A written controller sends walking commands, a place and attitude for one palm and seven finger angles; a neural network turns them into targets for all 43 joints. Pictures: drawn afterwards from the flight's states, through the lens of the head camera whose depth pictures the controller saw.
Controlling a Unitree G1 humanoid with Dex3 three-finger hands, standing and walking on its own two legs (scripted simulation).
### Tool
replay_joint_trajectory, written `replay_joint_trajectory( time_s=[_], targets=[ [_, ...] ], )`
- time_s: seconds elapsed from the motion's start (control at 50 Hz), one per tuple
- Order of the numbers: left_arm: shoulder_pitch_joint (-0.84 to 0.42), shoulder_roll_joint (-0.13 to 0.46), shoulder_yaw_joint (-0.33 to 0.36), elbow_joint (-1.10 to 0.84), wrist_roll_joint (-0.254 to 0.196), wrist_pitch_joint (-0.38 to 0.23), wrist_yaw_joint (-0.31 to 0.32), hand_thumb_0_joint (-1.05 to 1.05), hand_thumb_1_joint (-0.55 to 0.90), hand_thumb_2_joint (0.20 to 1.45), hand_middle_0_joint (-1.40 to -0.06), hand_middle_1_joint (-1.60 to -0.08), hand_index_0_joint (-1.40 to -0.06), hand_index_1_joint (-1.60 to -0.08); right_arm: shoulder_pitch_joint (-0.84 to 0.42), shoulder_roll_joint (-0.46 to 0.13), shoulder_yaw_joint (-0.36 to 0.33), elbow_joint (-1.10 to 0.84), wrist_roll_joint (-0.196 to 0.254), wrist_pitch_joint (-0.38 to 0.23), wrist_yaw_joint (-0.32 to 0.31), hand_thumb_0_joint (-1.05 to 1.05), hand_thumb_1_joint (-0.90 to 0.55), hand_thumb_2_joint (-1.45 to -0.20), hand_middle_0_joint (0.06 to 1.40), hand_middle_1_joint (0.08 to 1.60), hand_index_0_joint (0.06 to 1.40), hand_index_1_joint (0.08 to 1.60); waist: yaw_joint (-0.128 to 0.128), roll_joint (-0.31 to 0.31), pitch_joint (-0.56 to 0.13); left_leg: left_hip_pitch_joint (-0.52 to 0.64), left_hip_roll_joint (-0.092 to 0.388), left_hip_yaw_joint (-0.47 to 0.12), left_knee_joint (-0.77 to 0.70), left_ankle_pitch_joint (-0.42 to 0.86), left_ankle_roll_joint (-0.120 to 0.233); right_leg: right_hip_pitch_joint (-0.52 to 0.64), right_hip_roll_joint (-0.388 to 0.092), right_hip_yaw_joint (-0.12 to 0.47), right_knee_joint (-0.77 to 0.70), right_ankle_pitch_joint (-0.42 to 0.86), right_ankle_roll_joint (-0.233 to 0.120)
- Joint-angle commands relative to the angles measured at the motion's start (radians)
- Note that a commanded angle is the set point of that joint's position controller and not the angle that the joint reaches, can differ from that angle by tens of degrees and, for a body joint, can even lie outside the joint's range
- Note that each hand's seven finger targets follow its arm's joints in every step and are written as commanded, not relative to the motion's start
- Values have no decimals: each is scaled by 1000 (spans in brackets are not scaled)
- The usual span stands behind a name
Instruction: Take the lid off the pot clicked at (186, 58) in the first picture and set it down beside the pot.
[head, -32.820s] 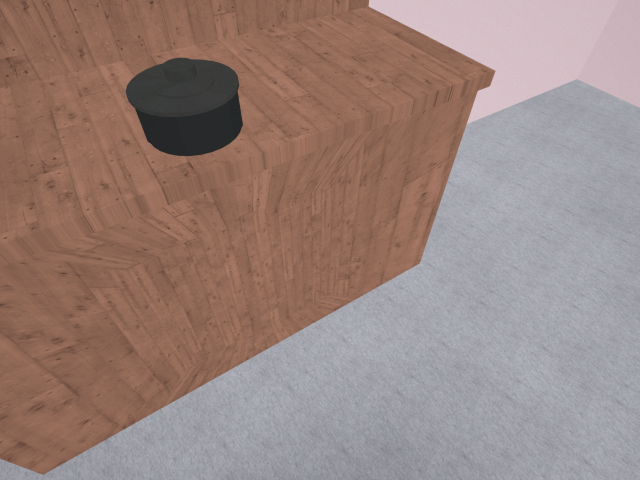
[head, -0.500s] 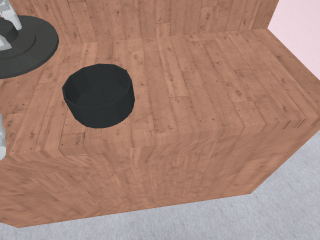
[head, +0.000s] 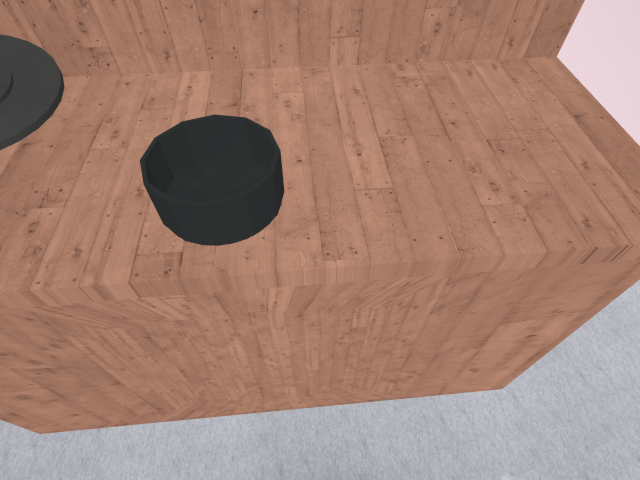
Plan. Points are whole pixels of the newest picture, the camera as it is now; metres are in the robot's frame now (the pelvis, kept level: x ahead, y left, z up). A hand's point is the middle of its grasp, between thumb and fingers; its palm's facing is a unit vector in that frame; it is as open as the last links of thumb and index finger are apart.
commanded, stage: move the lid sideways beside the pot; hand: left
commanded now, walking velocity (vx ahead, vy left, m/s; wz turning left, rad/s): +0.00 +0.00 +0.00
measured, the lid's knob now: out of the picture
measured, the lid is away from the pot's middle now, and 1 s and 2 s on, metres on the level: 0.23 0.25 0.23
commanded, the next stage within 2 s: lower the lid onto the table in 0.22 s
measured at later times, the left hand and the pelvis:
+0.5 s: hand out of the picture +0.44 +0.36 +0.29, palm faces -0.17 -0.19 -0.97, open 8.6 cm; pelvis +0.00 +0.01 +0.00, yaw -1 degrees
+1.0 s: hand out of the picture +0.44 +0.38 +0.23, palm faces -0.28 -0.22 -0.93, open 8.6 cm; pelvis +0.00 +0.00 +0.00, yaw -1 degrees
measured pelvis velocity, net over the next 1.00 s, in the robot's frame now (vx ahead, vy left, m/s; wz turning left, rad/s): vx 0.00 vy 0.00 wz -0.01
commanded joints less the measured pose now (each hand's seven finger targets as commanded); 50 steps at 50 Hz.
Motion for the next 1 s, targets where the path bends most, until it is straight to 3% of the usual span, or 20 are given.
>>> replay_joint_trajectory(
  time_s=[0.0,0.12,0.14,0.16,0.22,0.26,0.28,0.32,0.42,0.46,0.58,0.62,0.66,0.68,0.76,0.78,0.82,0.9,0.96,0.98],
  targets=[
    [-595,267,73,-264,23,-20,66,0,515,1146,-788,-1016,-762,-976,26,-158,-58,-93,-7,-33,-12,0,-900,-900,200,300,200,300,-21,181,-421,364,31,-62,3,429,2,-27,44,-2,-17,195,-51],
    [-558,274,61,-139,24,-39,62,0,515,1146,-788,-1016,-762,-976,44,-164,-48,-75,-3,-29,-17,0,-900,-900,200,300,200,300,-28,72,-334,254,30,-45,-30,258,10,-1,41,-5,-29,166,-45],
    [-592,294,71,-179,25,-44,65,0,515,1146,-788,-1016,-762,-976,40,-166,-51,-78,-3,-30,-17,0,-900,-900,200,300,200,300,-25,101,-366,272,28,-44,-29,272,11,8,39,0,-28,173,-46],
    [-603,248,31,-195,12,-47,65,0,515,1146,-788,-1016,-762,-976,34,-169,-51,-81,2,-33,-17,0,-900,-900,200,300,200,300,-32,133,-383,308,31,-49,-21,325,7,-7,37,-2,-31,184,-50],
    [-675,339,103,-280,32,-60,76,0,515,1146,-788,-1016,-762,-976,55,-166,-55,-78,-7,-42,-20,0,-900,-900,200,300,200,300,-20,186,-468,374,35,-63,-8,404,4,2,46,1,-19,195,-49],
    [-624,311,93,-266,22,-65,79,0,515,1146,-788,-1016,-762,-976,59,-169,-56,-86,-8,-50,-20,0,-900,-900,200,300,200,300,-18,219,-474,408,33,-74,11,510,-8,-20,49,-3,-22,216,-54],
    [-647,352,131,-286,32,-66,82,0,515,1146,-788,-1016,-762,-976,68,-165,-59,-76,-12,-49,-17,0,-900,-900,200,300,200,300,-14,192,-488,408,39,-76,11,510,-10,-8,50,1,-15,218,-47],
    [-588,359,153,-137,32,-33,80,0,515,1146,-788,-1016,-762,-976,78,-168,-63,-67,-11,-47,-10,0,-900,-900,200,300,200,300,-19,157,-433,343,26,-60,19,476,1,6,49,6,-5,249,-47],
    [-510,308,98,-41,29,3,68,0,515,1146,-788,-1016,-762,-976,73,-171,-58,-84,-6,-30,11,0,-900,-900,200,300,200,300,-19,62,-354,230,26,-37,3,394,2,28,40,3,4,263,-40],
    [-519,267,59,-77,20,11,68,0,515,1146,-788,-1016,-762,-976,60,-178,-59,-95,0,-27,15,0,-900,-900,200,300,200,300,-24,109,-366,268,31,-44,6,445,-2,5,39,0,-1,265,-45],
    [-611,377,135,-203,42,15,87,0,515,1146,-788,-1016,-762,-976,81,-175,-63,-97,-8,-38,4,0,-900,-900,200,300,200,300,-19,137,-468,329,31,-55,16,448,3,24,44,14,5,252,-40],
    [-613,344,116,-207,34,17,88,0,515,1146,-788,-1016,-762,-976,82,-172,-64,-96,-7,-44,1,0,-900,-900,200,300,200,300,-23,151,-471,345,32,-63,20,453,2,3,45,8,8,238,-40],
    [-535,286,72,-114,21,19,85,0,515,1146,-788,-1016,-762,-976,87,-178,-63,-91,-5,-51,0,0,-900,-900,200,300,200,300,-33,164,-404,330,30,-60,25,436,-4,-36,47,1,-5,216,-45],
    [-570,329,104,-147,33,16,91,0,515,1146,-788,-1016,-762,-976,89,-176,-63,-82,-7,-49,2,0,-900,-900,200,300,200,300,-27,152,-421,318,31,-60,20,401,-4,-21,47,9,0,209,-40],
    [-539,256,47,-93,15,10,91,0,515,1146,-788,-1016,-762,-976,79,-179,-59,-80,-5,-55,-2,0,-900,-900,200,300,200,300,-38,174,-373,306,28,-58,20,366,-5,-58,46,-2,-4,188,-48],
    [-593,284,64,-124,28,8,95,0,515,1146,-788,-1016,-762,-976,90,-176,-59,-69,-9,-57,-2,0,-900,-900,200,300,200,300,-38,161,-397,309,33,-63,15,351,-5,-45,47,3,-1,188,-43],
    [-542,292,73,-51,28,3,95,0,515,1146,-788,-1016,-762,-976,97,-175,-55,-66,-8,-60,-6,0,-900,-900,200,300,200,300,-42,110,-361,262,28,-56,15,297,3,-39,47,2,0,183,-41],
    [-579,279,47,-33,28,-9,99,0,515,1146,-788,-1016,-762,-976,100,-179,-54,-55,-7,-69,-13,0,-900,-900,200,300,200,300,-54,123,-366,256,26,-49,15,272,7,-36,46,8,-1,190,-39],
    [-624,306,64,-124,17,-26,107,0,515,1146,-788,-1016,-762,-976,92,-183,-55,-61,-10,-83,-17,0,-900,-900,200,300,200,300,-43,220,-447,340,27,-59,35,400,-1,-38,49,9,4,226,-46],
    [-666,350,103,-171,29,-30,115,0,515,1146,-788,-1016,-762,-976,113,-179,-59,-52,-13,-85,-17,0,-900,-900,200,300,200,300,-40,208,-498,368,33,-71,37,426,-7,-28,53,11,11,230,-40]
  ],
)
